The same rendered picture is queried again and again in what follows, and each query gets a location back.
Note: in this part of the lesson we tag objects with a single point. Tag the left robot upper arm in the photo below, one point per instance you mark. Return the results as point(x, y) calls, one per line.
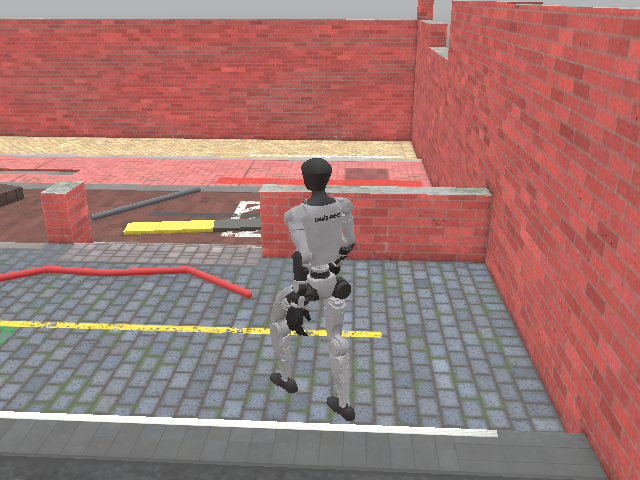
point(293, 218)

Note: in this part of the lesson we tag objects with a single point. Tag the robot head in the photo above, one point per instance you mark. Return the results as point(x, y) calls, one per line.
point(316, 173)

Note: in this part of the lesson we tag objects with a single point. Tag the right robot forearm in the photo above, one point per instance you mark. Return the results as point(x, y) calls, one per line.
point(342, 255)

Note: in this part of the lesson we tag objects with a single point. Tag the left robot forearm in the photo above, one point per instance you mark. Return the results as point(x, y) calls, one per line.
point(300, 281)

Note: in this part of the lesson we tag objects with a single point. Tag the right robot upper arm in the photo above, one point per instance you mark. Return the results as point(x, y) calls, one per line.
point(348, 237)

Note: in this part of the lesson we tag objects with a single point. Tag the left robot hand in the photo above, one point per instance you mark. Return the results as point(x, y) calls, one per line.
point(294, 319)

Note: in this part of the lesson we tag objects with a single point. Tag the robot right thigh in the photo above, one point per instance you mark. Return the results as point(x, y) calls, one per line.
point(334, 310)

